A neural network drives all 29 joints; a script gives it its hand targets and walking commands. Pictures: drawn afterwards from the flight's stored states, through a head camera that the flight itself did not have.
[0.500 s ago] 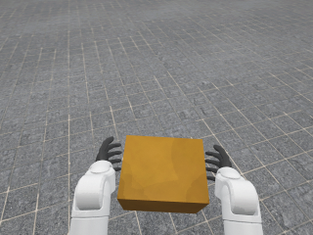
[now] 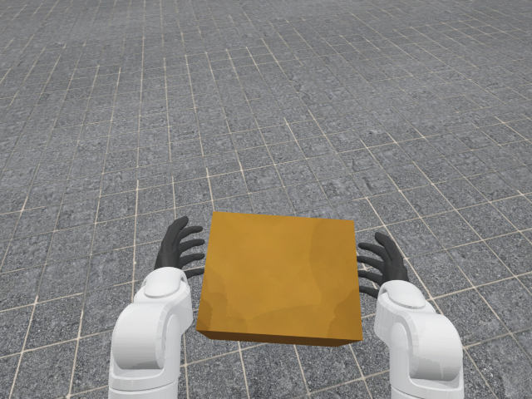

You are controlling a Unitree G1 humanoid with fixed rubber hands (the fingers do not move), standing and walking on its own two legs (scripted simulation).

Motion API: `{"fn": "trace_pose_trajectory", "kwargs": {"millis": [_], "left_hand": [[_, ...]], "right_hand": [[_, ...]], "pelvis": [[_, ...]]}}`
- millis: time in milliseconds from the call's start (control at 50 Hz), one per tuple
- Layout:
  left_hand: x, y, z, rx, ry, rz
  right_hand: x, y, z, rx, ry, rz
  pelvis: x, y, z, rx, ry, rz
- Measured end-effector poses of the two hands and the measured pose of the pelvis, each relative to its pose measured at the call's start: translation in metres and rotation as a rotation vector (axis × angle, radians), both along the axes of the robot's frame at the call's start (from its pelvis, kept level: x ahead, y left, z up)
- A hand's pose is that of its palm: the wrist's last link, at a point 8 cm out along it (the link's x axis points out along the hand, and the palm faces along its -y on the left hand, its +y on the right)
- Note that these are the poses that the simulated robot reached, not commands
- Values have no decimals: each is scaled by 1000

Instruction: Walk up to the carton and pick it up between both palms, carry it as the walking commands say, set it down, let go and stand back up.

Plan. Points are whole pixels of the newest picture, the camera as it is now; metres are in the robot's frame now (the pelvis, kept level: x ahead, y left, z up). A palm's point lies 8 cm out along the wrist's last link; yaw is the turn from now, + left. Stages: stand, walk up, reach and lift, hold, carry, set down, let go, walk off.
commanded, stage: carry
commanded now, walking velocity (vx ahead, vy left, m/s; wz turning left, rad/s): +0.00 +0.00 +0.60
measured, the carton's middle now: (278, 283) +0.31 -0.01 +0.01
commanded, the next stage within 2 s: none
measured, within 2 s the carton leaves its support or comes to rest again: neither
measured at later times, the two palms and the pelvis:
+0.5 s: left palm (93, 320) +0.21 +0.20 +0.13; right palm (331, 276) +0.27 -0.08 +0.10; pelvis -0.02 +0.01 +0.01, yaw +15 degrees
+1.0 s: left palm out of the picture +0.09 +0.25 +0.12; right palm (275, 313) +0.22 -0.01 +0.09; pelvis -0.06 +0.01 +0.01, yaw +32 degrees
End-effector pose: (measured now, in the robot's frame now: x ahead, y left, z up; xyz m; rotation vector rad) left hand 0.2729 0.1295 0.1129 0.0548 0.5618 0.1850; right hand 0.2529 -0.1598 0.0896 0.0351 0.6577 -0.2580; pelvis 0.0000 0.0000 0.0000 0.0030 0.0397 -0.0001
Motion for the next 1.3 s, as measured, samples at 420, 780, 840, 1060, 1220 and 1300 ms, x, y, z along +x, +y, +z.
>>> {"fn": "trace_pose_trajectory", "kwargs": {"millis": [420, 780, 840, 1060, 1220, 1300], "left_hand": [[-53, 48, 11, 4, 52, 231], [-138, 135, -17, -42, 111, 459], [-148, 134, -8, -32, 67, 486], [-196, 126, 13, 11, 79, 596], [-249, 162, 21, 21, 41, 727], [-290, 191, 3, -3, 33, 799]], "right_hand": [[11, 52, 12, -6, 47, 218], [-14, 155, -11, -49, 106, 450], [-16, 156, -4, -34, 62, 475], [-33, 164, 9, -4, 65, 595], [-54, 223, 19, -5, 20, 713], [-78, 264, 10, -30, 9, 784]], "pelvis": [[-14, -5, 11, 66, 17, 219], [-49, 31, 5, -11, 11, 401], [-54, 24, 5, -14, 20, 435], [-65, 8, 14, 54, 16, 590], [-93, 23, 10, 51, 27, 712], [-114, 39, -6, 8, 17, 767]]}}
